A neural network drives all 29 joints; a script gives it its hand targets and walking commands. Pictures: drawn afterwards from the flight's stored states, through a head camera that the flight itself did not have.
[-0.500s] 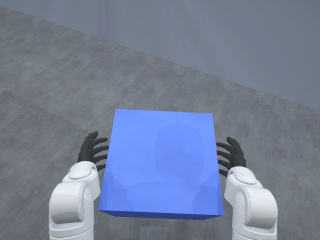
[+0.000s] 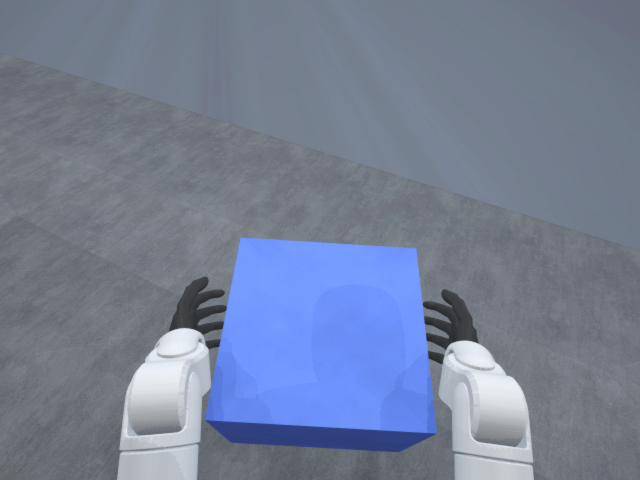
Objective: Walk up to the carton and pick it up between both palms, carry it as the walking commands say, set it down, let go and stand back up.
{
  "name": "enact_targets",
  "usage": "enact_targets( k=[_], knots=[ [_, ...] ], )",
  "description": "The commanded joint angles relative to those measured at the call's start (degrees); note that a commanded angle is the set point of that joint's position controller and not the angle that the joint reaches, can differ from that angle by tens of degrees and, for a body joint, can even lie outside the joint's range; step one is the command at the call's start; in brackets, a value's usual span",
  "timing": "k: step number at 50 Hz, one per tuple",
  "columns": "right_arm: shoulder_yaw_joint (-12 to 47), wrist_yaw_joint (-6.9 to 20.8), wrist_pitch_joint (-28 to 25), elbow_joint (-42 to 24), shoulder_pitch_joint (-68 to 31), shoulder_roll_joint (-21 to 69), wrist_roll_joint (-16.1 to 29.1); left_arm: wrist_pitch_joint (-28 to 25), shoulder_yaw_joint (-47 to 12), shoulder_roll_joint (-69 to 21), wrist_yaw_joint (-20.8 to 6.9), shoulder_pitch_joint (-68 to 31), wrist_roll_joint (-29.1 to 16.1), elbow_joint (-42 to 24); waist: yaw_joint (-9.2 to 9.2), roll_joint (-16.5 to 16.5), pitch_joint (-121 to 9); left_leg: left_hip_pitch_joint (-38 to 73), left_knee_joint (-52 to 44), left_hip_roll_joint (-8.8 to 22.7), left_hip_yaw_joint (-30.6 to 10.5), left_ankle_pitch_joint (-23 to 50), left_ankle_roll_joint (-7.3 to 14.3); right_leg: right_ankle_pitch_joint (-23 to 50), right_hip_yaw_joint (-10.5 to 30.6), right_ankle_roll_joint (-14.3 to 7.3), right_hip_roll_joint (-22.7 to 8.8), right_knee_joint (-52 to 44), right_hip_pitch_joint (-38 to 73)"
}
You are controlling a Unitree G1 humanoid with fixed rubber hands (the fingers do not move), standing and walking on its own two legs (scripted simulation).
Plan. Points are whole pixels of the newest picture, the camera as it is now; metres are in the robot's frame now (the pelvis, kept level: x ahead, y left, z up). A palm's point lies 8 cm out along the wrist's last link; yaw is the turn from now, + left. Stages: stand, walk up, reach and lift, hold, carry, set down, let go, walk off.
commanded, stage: carry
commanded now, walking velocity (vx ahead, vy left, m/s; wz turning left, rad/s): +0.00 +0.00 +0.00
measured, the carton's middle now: (321, 347) +0.31 +0.00 -0.02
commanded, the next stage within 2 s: none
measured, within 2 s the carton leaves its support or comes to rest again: neither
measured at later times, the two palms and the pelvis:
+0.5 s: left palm (187, 373) +0.22 +0.15 +0.07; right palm (476, 394) +0.21 -0.17 +0.06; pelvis -0.05 -0.01 +0.00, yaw +0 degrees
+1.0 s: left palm (211, 365) +0.24 +0.13 +0.05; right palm (486, 384) +0.23 -0.19 +0.05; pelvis -0.04 -0.03 +0.00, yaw +0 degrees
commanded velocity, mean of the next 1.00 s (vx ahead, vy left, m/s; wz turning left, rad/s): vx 0.00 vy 0.00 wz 0.00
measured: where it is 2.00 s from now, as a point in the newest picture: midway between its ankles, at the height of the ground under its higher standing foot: outside the picture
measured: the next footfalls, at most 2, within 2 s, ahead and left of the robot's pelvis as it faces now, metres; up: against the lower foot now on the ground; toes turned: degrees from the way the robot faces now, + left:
none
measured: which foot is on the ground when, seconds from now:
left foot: down 0.00-1.00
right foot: down 0.00-1.00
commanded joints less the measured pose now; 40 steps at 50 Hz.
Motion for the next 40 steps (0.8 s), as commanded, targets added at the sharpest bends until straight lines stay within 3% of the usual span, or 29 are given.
enact_targets(
  k=[1, 2, 4, 5, 7, 9, 10, 11, 12, 13, 14, 16, 17, 18, 21, 23, 24, 25, 27, 29, 30, 31, 32, 33, 34, 35, 37, 38, 40],
  knots=[
    [35.69, 14.13, -1.38, -15.03, -23.82, 48.70, 19.98, -1.55, -37.55, -51.11, -11.86, -24.44, -21.29, -14.01, 0.14, -0.09, -12.63, 8.45, -3.97, 6.87, -7.98, 12.24, 1.55, 9.10, 5.93, -0.75, -5.73, -5.67, -0.44],
    [31.25, 14.15, -1.24, -6.94, -21.62, 44.27, 16.70, -1.51, -33.06, -46.80, -11.77, -22.43, -18.03, -6.26, 0.09, 0.52, -13.76, 8.85, -4.58, 7.07, -8.51, 10.69, 1.72, 7.33, 6.20, -1.21, -5.68, -5.36, -0.62],
    [27.97, 14.12, -1.47, -0.41, -19.55, 39.83, 13.82, -1.67, -29.82, -42.41, -11.54, -19.85, -14.82, 0.69, 0.17, 1.01, -11.13, 7.61, -5.27, 6.80, -8.54, 6.77, 1.68, 5.23, 6.84, -1.55, -5.69, -6.57, -1.99],
    [30.99, 14.12, -1.38, -5.96, -20.26, 42.45, 16.09, -1.71, -33.06, -44.49, -11.41, -21.36, -17.06, -5.62, 0.14, -0.22, -11.37, 7.92, -5.66, 7.05, -8.89, 7.14, 1.92, 5.02, 6.84, -1.90, -5.49, -6.74, -2.24],
    [33.93, 14.33, -0.79, -12.49, -22.71, 45.23, 18.59, -0.55, -36.98, -49.01, -11.64, -22.02, -19.45, -9.34, 0.27, 2.22, -11.19, 7.62, -7.33, 7.51, -9.35, 5.60, 1.29, 2.06, 6.63, -1.96, -5.25, -6.64, -2.38],
    [29.50, 14.77, -1.49, -4.44, -22.97, 41.82, 15.75, -1.21, -31.94, -45.13, -11.76, -21.33, -16.09, -1.65, 0.28, 2.48, -11.44, 6.10, -7.56, 7.40, -9.64, 2.18, 1.51, 2.28, 6.81, -1.74, -5.04, -6.62, -2.11],
    [32.68, 14.62, -0.72, -8.96, -23.47, 44.54, 17.85, -0.94, -33.88, -47.02, -11.63, -22.31, -18.11, -7.08, 0.13, 0.15, -10.62, 5.20, -7.92, 7.44, -9.78, 0.06, 1.59, 1.07, 7.14, -1.80, -5.06, -7.42, -2.99],
    [26.30, 14.95, -1.91, 2.26, -20.29, 38.29, 12.97, -2.09, -28.07, -41.10, -11.78, -20.12, -13.57, 4.35, 0.25, 1.21, -10.81, 6.11, -7.89, 7.04, -9.16, 0.18, 1.49, 1.44, 7.14, -1.90, -5.10, -7.09, -3.30],
    [30.10, 14.95, -2.55, -5.10, -23.80, 41.59, 15.68, -2.58, -31.60, -44.83, -11.89, -22.58, -16.11, -1.77, 0.14, 0.04, -9.67, 4.54, -8.37, 7.21, -9.36, -0.81, 1.40, 0.66, 7.04, -1.87, -5.14, -7.63, -3.40],
    [26.97, 14.91, -3.01, 0.21, -21.71, 39.03, 13.31, -3.19, -29.45, -42.31, -11.92, -22.58, -14.65, 2.43, 0.07, 0.65, -9.99, 5.49, -8.64, 7.26, -9.42, -2.07, 1.29, -0.67, 7.21, -2.10, -4.90, -7.40, -4.59],
    [32.63, 14.89, -3.10, -10.29, -24.39, 44.33, 17.63, -3.12, -34.83, -48.01, -11.89, -24.36, -18.55, -6.79, 0.09, 1.77, -9.44, 4.28, -9.69, 7.42, -9.75, -4.11, 1.03, -1.63, 7.27, -2.39, -4.91, -7.39, -4.39],
    [30.39, 15.13, -3.67, -5.98, -25.90, 43.20, 16.23, -3.59, -32.89, -47.05, -12.29, -24.95, -17.46, -2.99, 0.11, 1.95, -9.68, 4.44, -9.69, 7.73, -9.86, -4.30, 0.98, -0.98, 7.52, -2.29, -4.85, -7.36, -4.84],
    [30.80, 14.95, -3.56, -6.96, -26.07, 43.95, 16.55, -3.69, -33.66, -47.66, -12.20, -26.25, -18.38, -4.95, -0.01, 1.97, -9.86, 4.21, -9.69, 7.63, -10.11, -3.82, 1.07, -0.80, 7.55, -2.42, -4.88, -7.32, -4.52],
    [26.98, 15.08, -4.46, -0.12, -24.75, 40.32, 13.82, -4.52, -29.73, -44.04, -12.15, -24.57, -15.32, 2.12, 0.02, 2.51, -11.94, 4.35, -9.30, 7.60, -9.97, -4.13, 1.06, -0.28, 7.62, -2.62, -4.85, -6.62, -3.80],
    [31.69, 14.79, -4.65, -7.30, -23.79, 43.34, 16.49, -4.84, -33.11, -47.21, -11.99, -23.15, -17.77, -3.25, -0.06, 0.46, -11.93, 3.81, -9.29, 7.82, -10.01, -4.85, 1.07, -2.19, 7.44, -2.76, -4.61, -7.35, -4.17],
    [30.56, 14.89, -5.12, -5.00, -24.98, 42.35, 15.85, -5.26, -31.78, -46.10, -11.98, -22.66, -16.48, -0.64, 0.03, 0.94, -12.57, 3.45, -9.40, 7.71, -10.20, -5.40, 1.20, -1.89, 7.84, -3.01, -4.63, -6.80, -4.32],
    [29.83, 14.80, -5.00, -3.81, -24.96, 41.74, 15.00, -5.30, -31.22, -45.81, -12.00, -23.49, -16.32, 0.15, -0.13, -1.03, -12.08, 3.42, -8.93, 7.30, -9.68, -4.80, 1.19, -2.41, 7.76, -3.15, -4.64, -7.45, -4.44],
    [29.68, 14.94, -5.40, -3.39, -25.08, 41.55, 14.90, -5.59, -30.92, -45.95, -12.17, -23.33, -16.09, 1.52, 0.02, 1.01, -11.48, 3.21, -9.24, 7.37, -9.64, -3.68, 1.09, -1.08, 7.86, -2.76, -4.77, -7.16, -4.73],
    [29.50, 15.04, -6.46, -3.04, -26.32, 40.80, 14.53, -6.83, -29.78, -44.91, -12.20, -23.66, -15.13, 2.59, -0.11, 0.01, -12.72, 4.14, -8.81, 7.21, -9.14, -3.45, 1.01, -1.63, 7.82, -2.75, -4.83, -7.01, -5.40],
    [29.20, 15.18, -7.40, -3.04, -25.11, 40.13, 14.38, -7.62, -30.52, -45.07, -12.22, -23.21, -15.45, 2.38, 0.01, 2.57, -13.43, 4.10, -8.85, 7.62, -9.52, -2.05, 0.97, 0.48, 7.52, -2.91, -4.55, -5.99, -4.17],
    [27.48, 15.23, -7.78, 1.77, -23.15, 38.94, 12.88, -8.18, -28.33, -42.78, -12.23, -22.19, -13.77, 5.99, -0.03, 1.59, -13.67, 4.24, -8.24, 7.56, -9.29, -1.40, 0.98, 0.85, 7.61, -2.98, -4.85, -6.02, -4.16],
    [29.74, 15.17, -8.17, -2.91, -25.31, 41.43, 14.76, -8.49, -31.36, -45.48, -12.31, -24.61, -16.14, 0.72, -0.09, 2.20, -14.63, 5.03, -7.70, 7.60, -9.23, 1.52, 0.99, 2.56, 7.83, -2.79, -4.92, -5.64, -3.89],
    [27.23, 15.38, -9.00, 1.45, -25.71, 39.33, 12.87, -9.36, -29.08, -43.66, -12.46, -25.19, -14.44, 5.34, -0.12, 1.73, -14.39, 5.81, -6.74, 7.76, -8.70, 3.29, 0.77, 2.88, 7.46, -2.56, -4.97, -5.94, -4.34],
    [29.64, 15.39, -9.27, -2.34, -25.31, 41.27, 14.46, -9.87, -30.90, -44.62, -12.52, -25.71, -15.91, 0.17, -0.20, 1.29, -13.95, 5.00, -6.93, 7.17, -8.58, 1.70, 0.86, 1.77, 8.07, -2.92, -5.04, -6.14, -4.35],
    [29.44, 15.17, -9.13, -2.11, -25.99, 40.91, 14.16, -9.50, -30.40, -44.83, -12.33, -25.37, -15.53, 2.04, -0.26, 1.01, -13.47, 4.81, -6.79, 7.47, -8.71, 1.05, 1.05, 0.67, 7.95, -3.08, -5.08, -6.24, -4.97],
    [27.14, 15.28, -9.34, 3.10, -23.40, 39.13, 12.18, -9.88, -28.77, -43.35, -12.46, -23.29, -13.99, 6.63, -0.22, 0.42, -13.01, 4.85, -6.82, 7.54, -9.11, 2.13, 1.07, 1.41, 7.90, -2.89, -4.81, -6.45, -5.25],
    [29.76, 15.08, -9.83, -1.87, -24.83, 40.62, 14.02, -10.01, -30.59, -44.75, -12.53, -23.20, -15.65, 3.23, -0.29, 0.35, -13.75, 5.04, -6.34, 7.42, -8.92, 2.08, 1.08, 0.95, 8.06, -3.13, -4.97, -6.19, -4.84],
    [28.12, 15.26, -10.42, 1.48, -24.25, 39.21, 12.80, -10.76, -28.81, -42.81, -12.67, -23.04, -14.15, 6.08, -0.29, 0.65, -14.68, 5.71, -5.22, 7.09, -7.86, 3.07, 0.79, 2.43, 8.57, -3.36, -5.62, -6.69, -4.13],
    [29.65, 15.04, -9.93, -0.73, -24.95, 40.60, 13.48, -10.25, -30.64, -44.72, -12.82, -24.12, -15.58, 4.22, -0.44, -0.35, -12.59, 5.45, -5.60, 7.11, -8.37, 4.14, 0.92, 1.80, 7.85, -3.35, -5.26, -6.61, -5.25]
  ],
)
